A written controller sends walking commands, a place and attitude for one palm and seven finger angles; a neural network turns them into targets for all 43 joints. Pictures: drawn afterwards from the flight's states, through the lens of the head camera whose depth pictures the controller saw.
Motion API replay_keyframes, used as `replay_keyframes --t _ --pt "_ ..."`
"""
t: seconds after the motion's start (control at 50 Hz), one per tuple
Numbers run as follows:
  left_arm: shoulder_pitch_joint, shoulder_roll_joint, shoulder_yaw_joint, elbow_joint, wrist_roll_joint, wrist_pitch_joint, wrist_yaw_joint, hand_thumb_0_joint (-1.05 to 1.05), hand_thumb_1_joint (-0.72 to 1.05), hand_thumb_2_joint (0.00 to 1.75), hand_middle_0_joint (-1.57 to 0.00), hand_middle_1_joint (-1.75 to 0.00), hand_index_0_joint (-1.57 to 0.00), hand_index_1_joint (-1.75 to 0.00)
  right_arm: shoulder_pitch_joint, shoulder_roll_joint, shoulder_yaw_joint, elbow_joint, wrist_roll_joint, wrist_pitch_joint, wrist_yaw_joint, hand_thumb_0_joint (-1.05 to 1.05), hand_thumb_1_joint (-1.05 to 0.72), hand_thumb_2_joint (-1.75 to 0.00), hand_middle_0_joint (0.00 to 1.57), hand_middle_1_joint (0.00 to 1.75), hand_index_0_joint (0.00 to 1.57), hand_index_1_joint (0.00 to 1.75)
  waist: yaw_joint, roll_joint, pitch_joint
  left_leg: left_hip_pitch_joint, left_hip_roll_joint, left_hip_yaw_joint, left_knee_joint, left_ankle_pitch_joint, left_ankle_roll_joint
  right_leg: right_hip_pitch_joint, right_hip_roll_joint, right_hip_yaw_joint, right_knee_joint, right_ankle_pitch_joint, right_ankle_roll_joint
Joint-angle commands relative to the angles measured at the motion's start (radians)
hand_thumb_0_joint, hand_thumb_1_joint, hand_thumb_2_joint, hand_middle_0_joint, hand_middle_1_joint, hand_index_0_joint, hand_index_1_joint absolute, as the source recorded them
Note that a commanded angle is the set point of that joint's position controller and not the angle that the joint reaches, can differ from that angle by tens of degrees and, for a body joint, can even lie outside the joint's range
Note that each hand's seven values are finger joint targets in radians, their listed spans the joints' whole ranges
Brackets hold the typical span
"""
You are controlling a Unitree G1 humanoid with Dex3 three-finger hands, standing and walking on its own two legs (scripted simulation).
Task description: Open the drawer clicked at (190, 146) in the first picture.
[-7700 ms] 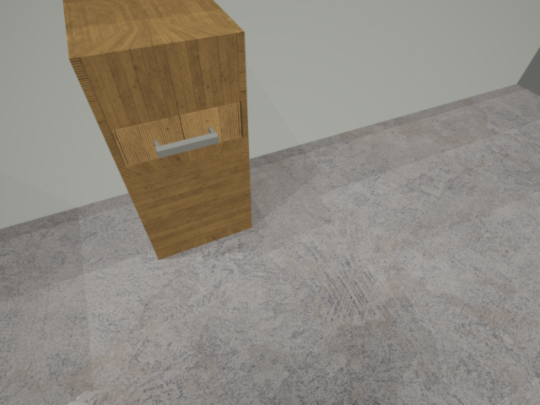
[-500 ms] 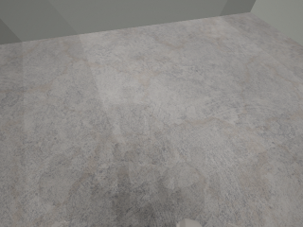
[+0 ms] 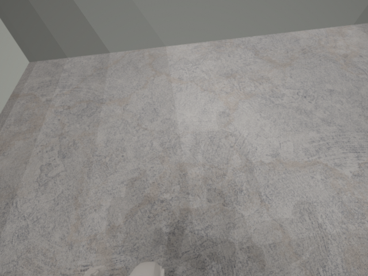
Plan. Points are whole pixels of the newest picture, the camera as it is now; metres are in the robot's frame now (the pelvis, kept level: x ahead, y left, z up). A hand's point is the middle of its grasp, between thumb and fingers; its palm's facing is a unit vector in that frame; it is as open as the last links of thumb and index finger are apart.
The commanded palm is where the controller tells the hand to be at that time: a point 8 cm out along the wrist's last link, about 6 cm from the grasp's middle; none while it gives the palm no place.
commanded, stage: turn to face it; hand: left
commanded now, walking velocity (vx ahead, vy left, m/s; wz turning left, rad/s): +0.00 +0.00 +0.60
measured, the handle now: out of the picture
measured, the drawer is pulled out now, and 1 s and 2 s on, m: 0.00 0.00 0.00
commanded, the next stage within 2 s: none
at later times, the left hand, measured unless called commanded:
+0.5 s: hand out of the picture +0.02 +0.30 -0.17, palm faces +0.32 -0.91 -0.24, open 7.4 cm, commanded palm none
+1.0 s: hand out of the picture -0.03 +0.21 -0.14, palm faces +0.55 -0.78 -0.30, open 7.4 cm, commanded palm none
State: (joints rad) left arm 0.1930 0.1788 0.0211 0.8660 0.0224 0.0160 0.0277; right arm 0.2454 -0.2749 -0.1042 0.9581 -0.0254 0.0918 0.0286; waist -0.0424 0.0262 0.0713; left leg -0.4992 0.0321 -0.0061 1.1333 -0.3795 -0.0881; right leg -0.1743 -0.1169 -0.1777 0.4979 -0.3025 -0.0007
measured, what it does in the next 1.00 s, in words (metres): steps on the spot, turning left: left foot, then right foot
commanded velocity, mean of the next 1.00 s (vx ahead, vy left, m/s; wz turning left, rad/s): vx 0.00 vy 0.00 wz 0.60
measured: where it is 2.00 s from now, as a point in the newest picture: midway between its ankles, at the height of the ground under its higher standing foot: outside the picture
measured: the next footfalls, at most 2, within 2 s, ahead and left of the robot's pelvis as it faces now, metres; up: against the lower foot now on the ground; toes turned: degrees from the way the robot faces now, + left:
left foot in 0.20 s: +0.03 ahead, +0.15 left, +0.00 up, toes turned +13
right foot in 0.78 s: +0.08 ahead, -0.08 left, +0.00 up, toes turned +27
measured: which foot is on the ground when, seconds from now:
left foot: up 0.00-0.18, down 0.20-0.78, up 0.80-1.00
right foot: down 0.00-0.20, up 0.22-0.76, down 0.78-1.00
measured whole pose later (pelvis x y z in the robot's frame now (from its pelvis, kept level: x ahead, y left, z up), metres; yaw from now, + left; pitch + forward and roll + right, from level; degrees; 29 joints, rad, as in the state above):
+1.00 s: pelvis +0.00 +0.00 +0.00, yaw +36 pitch -1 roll +2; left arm 0.21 0.18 0.02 0.87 0.02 0.02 0.03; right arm 0.27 -0.28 -0.11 0.95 -0.03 0.08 0.03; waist -0.05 0.04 0.05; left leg -0.53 -0.01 -0.05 1.19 -0.34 -0.08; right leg -0.18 -0.09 -0.13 0.47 -0.28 -0.01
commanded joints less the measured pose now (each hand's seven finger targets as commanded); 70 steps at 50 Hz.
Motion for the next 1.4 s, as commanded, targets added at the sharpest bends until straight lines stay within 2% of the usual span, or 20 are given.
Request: replay_keyframes --t 0.0,0.08,0.14,0.18,0.2,0.32,0.58,0.72,0.74,0.76,0.78,0.8,0.9,1.1,1.2,1.22,1.24,1.26,1.28,1.38 --pt "0.067 0.23 0.067 -0.039 0.007 -0.021 0.01 0.0 0.9 0.9 -0.2 -0.3 -0.2 -0.3 -0.124 -0.033 0.007 -0.11 0.011 -0.03 0.005 0.0 -0.9 -0.9 0.2 0.3 0.2 0.3 0.073 -0.231 -0.045 -0.029 0.007 0.06 -0.172 -0.048 0.001 0.095 -0.234 0.108 -0.132 0.462 -0.112" --pt "0.077 0.256 0.081 -0.024 0.01 -0.013 0.007 0.0 0.9 0.9 -0.2 -0.3 -0.2 -0.3 -0.135 -0.028 0.019 -0.124 0.017 -0.047 0.004 0.0 -0.9 -0.9 0.2 0.3 0.2 0.3 0.083 -0.272 -0.083 0.083 -0.005 0.11 -0.372 -0.053 0.028 0.106 -0.261 0.072 -0.051 0.544 -0.106" --pt "0.056 0.258 0.087 -0.025 -0.004 -0.004 0.002 0.0 0.9 0.9 -0.2 -0.3 -0.2 -0.3 -0.021 -0.076 0.007 -0.104 0.012 -0.064 0.001 0.0 -0.9 -0.9 0.2 0.3 0.2 0.3 0.014 -0.18 -0.16 0.313 -0.015 0.115 -0.666 0.194 0.052 0.034 -0.232 -0.008 0.148 0.465 -0.027" --pt "0.027 0.146 0.056 -0.089 -0.014 0.002 -0.008 0.0 0.9 0.9 -0.2 -0.3 -0.2 -0.3 0.117 -0.273 -0.038 -0.087 0.012 -0.08 -0.011 0.0 -0.9 -0.9 0.2 0.3 0.2 0.3 -0.053 0.321 -0.233 0.609 0.369 -0.389 -0.738 0.903 0.231 -0.413 -0.017 0.011 0.58 -0.383 0.105" --pt "-0.01 0.17 0.058 -0.097 -0.007 0.015 0.0 0.0 0.9 0.9 -0.2 -0.3 -0.2 -0.3 0.143 -0.27 -0.034 -0.061 0.015 -0.071 -0.018 0.0 -0.9 -0.9 0.2 0.3 0.2 0.3 -0.061 0.211 -0.242 0.569 0.405 -0.346 -0.72 0.908 0.3 -0.411 -0.027 0.117 0.667 -0.385 0.087" --pt "0.022 0.181 0.074 -0.02 -0.004 0.022 -0.016 0.0 0.9 0.9 -0.2 -0.3 -0.2 -0.3 -0.072 -0.153 0.009 -0.124 0.009 -0.084 -0.039 0.0 -0.9 -0.9 0.2 0.3 0.2 0.3 0.032 0.125 -0.089 0.345 0.184 -0.198 -0.8 0.559 0.216 -0.375 -0.013 0.169 0.703 -0.064 0.101" --pt "-0.107 0.16 0.064 -0.09 -0.011 0.011 -0.002 0.0 0.9 0.9 -0.2 -0.3 -0.2 -0.3 0.029 -0.151 -0.014 -0.101 0.002 -0.075 -0.038 0.0 -0.9 -0.9 0.2 0.3 0.2 0.3 -0.012 0.113 -0.11 0.395 0.176 -0.428 -0.787 0.475 0.278 -0.354 0.053 0.208 0.422 -0.13 0.104" --pt "0.02 0.159 0.066 -0.07 -0.025 -0.005 0.008 0.0 0.9 0.9 -0.2 -0.3 -0.2 -0.3 -0.03 -0.137 -0.02 -0.117 0.006 -0.06 -0.032 0.0 -0.9 -0.9 0.2 0.3 0.2 0.3 0.053 0.113 -0.149 0.18 0.08 -0.466 -0.71 0.422 0.209 0.023 0.114 0.184 -0.01 0.027 0.065" --pt "0.058 0.192 0.074 -0.065 -0.022 -0.012 0.013 0.0 0.9 0.9 -0.2 -0.3 -0.2 -0.3 -0.026 -0.109 -0.017 -0.12 0.014 -0.06 -0.028 0.0 -0.9 -0.9 0.2 0.3 0.2 0.3 0.071 0.046 -0.172 0.074 0.035 -0.426 -0.652 0.283 0.161 0.169 0.052 0.234 -0.143 0.077 0.047" --pt "0.071 0.276 0.091 -0.068 -0.006 -0.021 0.02 0.0 0.9 0.9 -0.2 -0.3 -0.2 -0.3 0.001 -0.04 -0.009 -0.132 0.023 -0.06 -0.024 0.0 -0.9 -0.9 0.2 0.3 0.2 0.3 0.077 -0.223 -0.18 -0.114 -0.083 -0.24 -0.438 -0.024 0.08 0.297 -0.208 0.479 -0.263 -0.009 -0.033" --pt "0.042 0.32 0.093 -0.087 0.0 -0.016 0.022 0.0 0.9 0.9 -0.2 -0.3 -0.2 -0.3 -0.005 -0.056 -0.015 -0.148 0.013 -0.057 -0.026 0.0 -0.9 -0.9 0.2 0.3 0.2 0.3 0.074 -0.299 -0.146 -0.145 -0.143 -0.109 -0.194 -0.194 0.039 0.152 -0.405 0.626 -0.284 0.048 -0.139" --pt "-0.003 0.288 0.081 -0.101 -0.006 -0.009 0.024 0.0 0.9 0.9 -0.2 -0.3 -0.2 -0.3 -0.013 -0.086 -0.023 -0.142 0.001 -0.05 -0.022 0.0 -0.9 -0.9 0.2 0.3 0.2 0.3 0.051 -0.184 -0.101 -0.1 -0.093 -0.13 -0.049 -0.165 0.051 0.017 -0.375 0.534 -0.271 0.041 -0.165" --pt "-0.061 0.173 0.051 -0.09 -0.009 -0.029 0.01 0.0 0.9 0.9 -0.2 -0.3 -0.2 -0.3 0.043 -0.049 -0.016 -0.069 0.001 -0.027 0.001 0.0 -0.9 -0.9 0.2 0.3 0.2 0.3 -0.003 -0.195 -0.002 -0.1 -0.038 -0.046 0.106 0.052 0.014 -0.021 -0.161 0.202 -0.206 0.252 -0.07" --pt "0.099 0.241 0.075 -0.023 0.01 -0.02 0.009 0.0 0.9 0.9 -0.2 -0.3 -0.2 -0.3 -0.145 -0.033 0.012 -0.113 0.013 -0.034 0.002 0.0 -0.9 -0.9 0.2 0.3 0.2 0.3 0.083 -0.239 -0.05 -0.007 0.003 0.062 -0.241 -0.065 0.005 0.111 -0.25 0.11 -0.113 0.491 -0.121" --pt "0.081 0.261 0.088 -0.015 0.0 -0.006 0.002 0.0 0.9 0.9 -0.2 -0.3 -0.2 -0.3 -0.058 -0.059 0.015 -0.106 0.015 -0.062 -0.003 0.0 -0.9 -0.9 0.2 0.3 0.2 0.3 0.04 -0.212 -0.136 0.258 -0.028 0.118 -0.634 0.133 0.044 0.067 -0.236 0.005 0.093 0.507 -0.044" --pt "0.084 0.24 0.083 -0.022 -0.009 -0.001 -0.001 0.0 0.9 0.9 -0.2 -0.3 -0.2 -0.3 0.013 -0.12 0.001 -0.089 0.012 -0.072 -0.003 0.0 -0.9 -0.9 0.2 0.3 0.2 0.3 -0.003 -0.066 -0.196 0.446 0.026 0.036 -0.735 0.316 0.07 -0.056 -0.199 -0.02 0.269 0.38 0.005" --pt "0.075 0.168 0.068 -0.063 -0.018 0.001 -0.01 0.0 0.9 0.9 -0.2 -0.3 -0.2 -0.3 0.071 -0.242 -0.031 -0.088 0.007 -0.083 -0.011 0.0 -0.9 -0.9 0.2 0.3 0.2 0.3 -0.036 0.266 -0.221 0.633 0.319 -0.344 -0.748 0.751 0.197 -0.391 -0.044 -0.03 0.503 -0.247 0.093" --pt "0.006 0.159 0.053 -0.089 -0.009 0.013 -0.003 0.0 0.9 0.9 -0.2 -0.3 -0.2 -0.3 0.138 -0.285 -0.037 -0.059 0.017 -0.073 -0.019 0.0 -0.9 -0.9 0.2 0.3 0.2 0.3 -0.063 0.249 -0.247 0.606 0.401 -0.389 -0.725 0.96 0.292 -0.43 -0.017 0.085 0.62 -0.404 0.094" --pt "-0.025 0.169 0.056 -0.096 -0.006 0.018 -0.003 0.0 0.9 0.9 -0.2 -0.3 -0.2 -0.3 0.118 -0.257 -0.029 -0.062 0.014 -0.071 -0.026 0.0 -0.9 -0.9 0.2 0.3 0.2 0.3 -0.052 0.145 -0.197 0.55 0.388 -0.315 -0.725 0.873 0.305 -0.432 -0.04 0.117 0.675 -0.342 0.084" --pt "0.011 0.18 0.068 -0.03 -0.007 0.017 -0.015 0.0 0.9 0.9 -0.2 -0.3 -0.2 -0.3 -0.078 -0.155 0.008 -0.116 0.007 -0.082 -0.042 0.0 -0.9 -0.9 0.2 0.3 0.2 0.3 0.029 0.134 -0.098 0.376 0.196 -0.209 -0.764 0.661 0.239 -0.375 -0.012 0.163 0.678 -0.112 0.098"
